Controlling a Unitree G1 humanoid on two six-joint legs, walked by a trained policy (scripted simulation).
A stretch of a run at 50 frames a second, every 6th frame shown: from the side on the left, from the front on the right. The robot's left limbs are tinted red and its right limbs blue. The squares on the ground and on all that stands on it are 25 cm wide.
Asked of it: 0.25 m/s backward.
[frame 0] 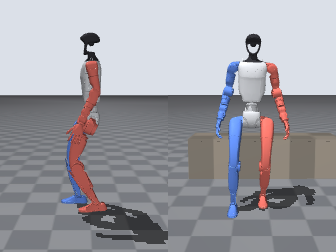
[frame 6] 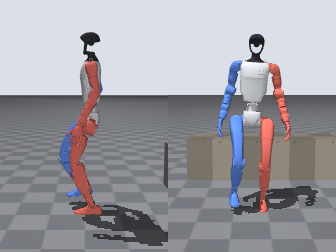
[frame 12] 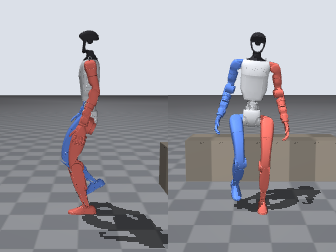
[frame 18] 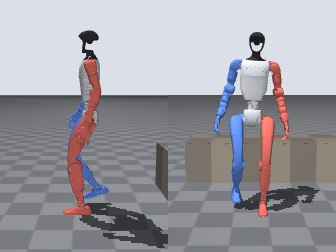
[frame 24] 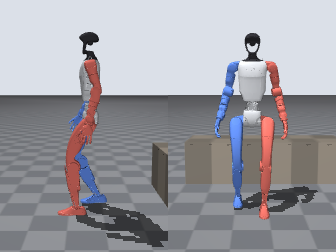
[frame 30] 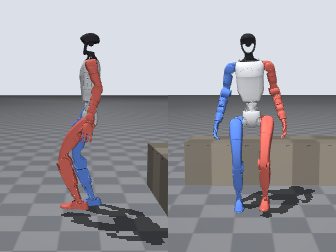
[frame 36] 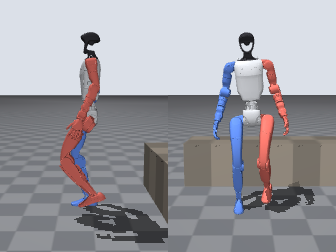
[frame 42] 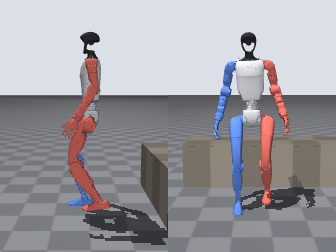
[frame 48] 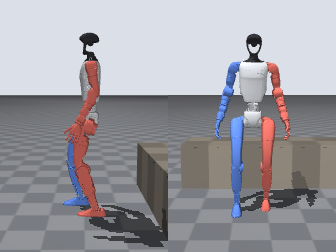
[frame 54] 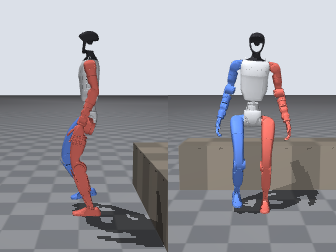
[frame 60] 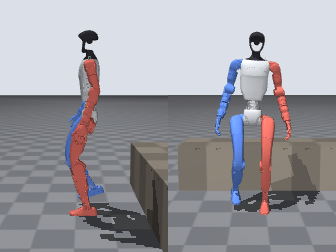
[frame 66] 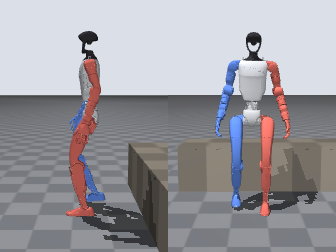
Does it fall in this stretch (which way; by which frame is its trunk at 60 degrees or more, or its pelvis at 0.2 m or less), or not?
no
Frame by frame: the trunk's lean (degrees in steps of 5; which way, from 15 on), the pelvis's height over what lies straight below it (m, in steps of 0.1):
0: 0, 0.8
6: 5, 0.8
12: 5, 0.8
18: 5, 0.8
24: 0, 0.8
30: 5, 0.8
36: 5, 0.8
42: 5, 0.8
48: 0, 0.8
54: 5, 0.8
60: 5, 0.8
66: 0, 0.8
